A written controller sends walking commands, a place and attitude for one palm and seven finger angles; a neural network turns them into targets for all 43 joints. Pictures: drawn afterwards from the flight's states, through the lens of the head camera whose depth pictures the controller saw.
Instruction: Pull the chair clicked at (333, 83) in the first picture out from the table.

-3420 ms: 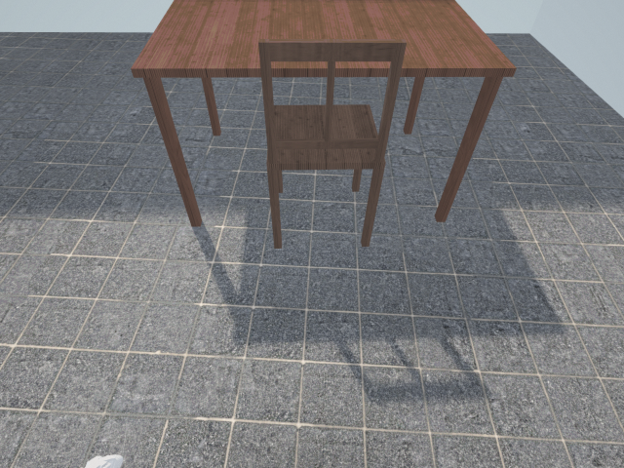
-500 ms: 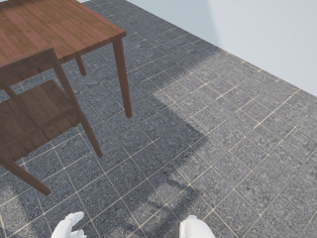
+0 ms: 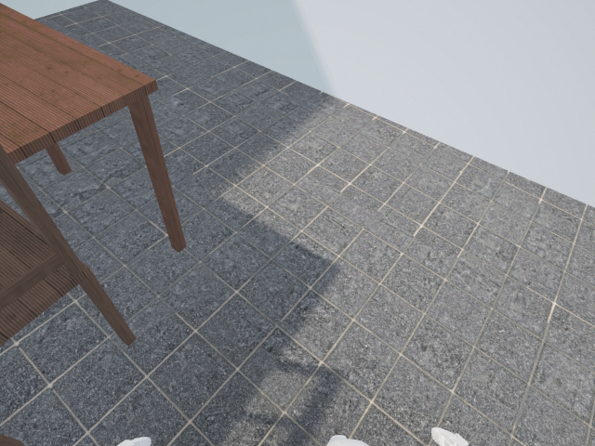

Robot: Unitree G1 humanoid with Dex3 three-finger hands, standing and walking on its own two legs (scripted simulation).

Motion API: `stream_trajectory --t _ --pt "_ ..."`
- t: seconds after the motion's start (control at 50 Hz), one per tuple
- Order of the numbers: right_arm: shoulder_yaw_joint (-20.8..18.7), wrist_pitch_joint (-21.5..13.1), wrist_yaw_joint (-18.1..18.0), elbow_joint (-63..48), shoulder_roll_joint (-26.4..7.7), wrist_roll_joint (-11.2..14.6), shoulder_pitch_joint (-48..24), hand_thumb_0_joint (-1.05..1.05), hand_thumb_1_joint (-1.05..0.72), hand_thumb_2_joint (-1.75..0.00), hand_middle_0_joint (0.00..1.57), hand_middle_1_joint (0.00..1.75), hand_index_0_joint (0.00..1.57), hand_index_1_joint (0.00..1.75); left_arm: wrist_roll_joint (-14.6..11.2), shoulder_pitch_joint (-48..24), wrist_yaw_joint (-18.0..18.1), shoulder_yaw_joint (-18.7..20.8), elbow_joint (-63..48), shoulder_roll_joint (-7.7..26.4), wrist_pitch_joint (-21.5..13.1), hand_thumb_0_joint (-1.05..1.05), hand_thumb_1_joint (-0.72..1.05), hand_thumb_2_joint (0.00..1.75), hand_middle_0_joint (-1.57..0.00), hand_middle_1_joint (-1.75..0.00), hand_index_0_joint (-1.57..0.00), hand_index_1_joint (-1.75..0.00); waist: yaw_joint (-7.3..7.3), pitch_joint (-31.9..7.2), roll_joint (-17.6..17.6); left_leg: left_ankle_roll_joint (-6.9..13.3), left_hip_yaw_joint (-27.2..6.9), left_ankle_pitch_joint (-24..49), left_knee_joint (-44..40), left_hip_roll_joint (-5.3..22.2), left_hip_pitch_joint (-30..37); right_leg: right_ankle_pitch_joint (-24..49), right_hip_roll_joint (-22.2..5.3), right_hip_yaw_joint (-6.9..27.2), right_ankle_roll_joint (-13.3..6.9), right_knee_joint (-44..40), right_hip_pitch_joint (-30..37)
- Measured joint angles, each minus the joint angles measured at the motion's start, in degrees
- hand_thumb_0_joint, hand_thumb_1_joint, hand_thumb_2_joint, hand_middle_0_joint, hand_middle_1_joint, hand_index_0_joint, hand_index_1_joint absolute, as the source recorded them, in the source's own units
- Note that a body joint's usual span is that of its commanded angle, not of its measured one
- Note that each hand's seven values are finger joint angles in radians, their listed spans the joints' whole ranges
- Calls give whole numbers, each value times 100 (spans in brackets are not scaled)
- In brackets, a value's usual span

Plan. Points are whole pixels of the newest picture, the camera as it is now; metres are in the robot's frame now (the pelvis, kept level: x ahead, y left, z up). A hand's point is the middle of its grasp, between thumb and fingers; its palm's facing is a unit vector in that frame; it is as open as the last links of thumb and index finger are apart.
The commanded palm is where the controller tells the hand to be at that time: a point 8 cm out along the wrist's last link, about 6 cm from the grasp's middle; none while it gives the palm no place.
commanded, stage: walk to a spot facing it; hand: left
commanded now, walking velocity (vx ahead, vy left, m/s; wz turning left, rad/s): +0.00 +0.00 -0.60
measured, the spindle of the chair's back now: out of the picture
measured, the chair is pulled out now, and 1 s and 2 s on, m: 0.00 0.00 0.00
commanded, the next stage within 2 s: turn to face it in 1.22 s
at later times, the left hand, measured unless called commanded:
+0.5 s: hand (206, 424) +0.17 +0.14 -0.15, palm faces -0.30 -0.92 -0.26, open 7.4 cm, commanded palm none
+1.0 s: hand (214, 391) +0.22 +0.14 -0.16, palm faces -0.53 -0.83 -0.16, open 7.4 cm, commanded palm none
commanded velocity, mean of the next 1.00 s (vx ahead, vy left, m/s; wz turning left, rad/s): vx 0.11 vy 0.00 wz -0.60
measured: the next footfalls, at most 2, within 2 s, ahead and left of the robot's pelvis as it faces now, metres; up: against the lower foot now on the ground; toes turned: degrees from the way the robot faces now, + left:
right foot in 0.44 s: +0.02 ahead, -0.13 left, +0.00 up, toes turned -24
left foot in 0.88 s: +0.14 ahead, +0.07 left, +0.00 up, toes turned -28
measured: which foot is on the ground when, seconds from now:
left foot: down 0.00-0.44, up 0.46-0.86, down 0.88-1.00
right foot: up 0.00-0.42, down 0.44-0.88, up 0.90-1.00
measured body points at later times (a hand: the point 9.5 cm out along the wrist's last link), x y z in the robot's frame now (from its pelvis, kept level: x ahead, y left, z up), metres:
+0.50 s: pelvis +0.00 -0.02 +0.00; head +0.03 -0.05 +0.44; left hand +0.19 +0.19 -0.13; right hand -0.07 -0.27 -0.16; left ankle +0.01 +0.11 -0.69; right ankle -0.01 -0.12 -0.72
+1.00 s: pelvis +0.07 -0.01 +0.02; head +0.10 +0.01 +0.47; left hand +0.25 +0.18 -0.14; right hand -0.02 -0.25 -0.10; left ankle +0.10 +0.09 -0.72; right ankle -0.02 -0.11 -0.65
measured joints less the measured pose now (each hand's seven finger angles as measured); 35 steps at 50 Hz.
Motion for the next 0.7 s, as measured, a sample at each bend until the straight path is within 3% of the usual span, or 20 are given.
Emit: stream_trajectory --t 0.04,0.08,0.16,0.32,0.38,0.42,0.44,0.48,0.54,0.6,0.7 --pt "27 0 -3 11 24 -26 51 0 -91 -90 20 30 20 30 39 114 -52 68 74 62 21 1 91 89 -20 -30 -20 -30 23 -14 31 105 124 -16 -177 93 185 -268 -34 -186 94 1124 -280" --pt "36 7 -16 53 46 -33 112 0 -91 -90 21 30 20 30 46 223 -97 134 125 127 20 1 91 89 -20 -30 -20 -30 66 -12 29 121 267 77 -487 147 418 -90 -161 -329 186 1954 -443" --pt "1 -5 -40 144 43 -15 223 0 -91 -90 21 30 20 30 31 405 -108 190 236 168 53 1 91 89 -19 -30 -20 -30 103 1 90 137 561 213 -901 251 730 125 -423 -472 331 2379 -400" --pt "-149 31 6 417 -46 -28 429 0 -91 -90 21 30 20 30 22 295 -106 122 389 56 120 1 91 89 -19 -30 -20 -30 -47 184 214 49 1170 79 -861 497 897 -226 -701 -807 322 896 232" --pt "-232 66 35 530 -156 -42 505 0 -91 -90 21 30 20 30 19 114 -101 68 350 -25 52 1 91 89 -19 -30 -20 -30 -141 254 312 -48 1397 -85 -579 648 844 -265 -637 -948 201 191 521" --pt "-289 95 56 578 -252 -33 592 0 -91 -90 21 30 20 30 21 6 -93 28 269 -60 -35 1 91 89 -19 -30 -20 -30 -189 264 393 -145 1515 -267 -236 782 749 158 -560 -1056 91 -534 834" --pt "-309 113 69 579 -292 -13 671 0 -91 -90 21 30 20 30 32 -31 -84 4 206 -43 -111 1 91 89 -19 -30 -20 -30 -208 233 393 -201 1521 -388 98 845 604 469 -548 -1064 -102 -901 989" --pt "-340 243 51 641 -428 11 656 0 -91 -90 20 30 20 30 9 -191 -16 -31 163 -116 -241 1 91 89 -19 -30 -20 -30 -236 292 574 -324 883 -1056 1215 833 96 324 -421 -1061 -338 -655 858" --pt "-343 401 1 707 -497 10 535 1 -91 -90 20 30 20 30 -22 -265 75 -48 71 -168 -275 1 91 89 -20 -30 -20 -30 -220 293 609 -408 118 -1086 2433 553 -506 330 -307 -913 -374 -766 907" --pt "-320 393 33 628 -474 -30 413 1 -91 -90 20 30 20 30 -14 -247 88 -68 59 -152 -250 1 91 89 -20 -30 -20 -30 -229 207 539 -494 -132 -669 2562 450 -763 578 -211 -720 -378 -1147 1034" --pt "-273 294 110 444 -409 -57 284 1 -91 -90 20 30 20 30 7 -113 15 -99 88 -119 -288 1 91 89 -20 -30 -20 -30 -166 21 401 -532 -241 -465 1874 323 -720 813 -105 -406 -396 -1555 1166"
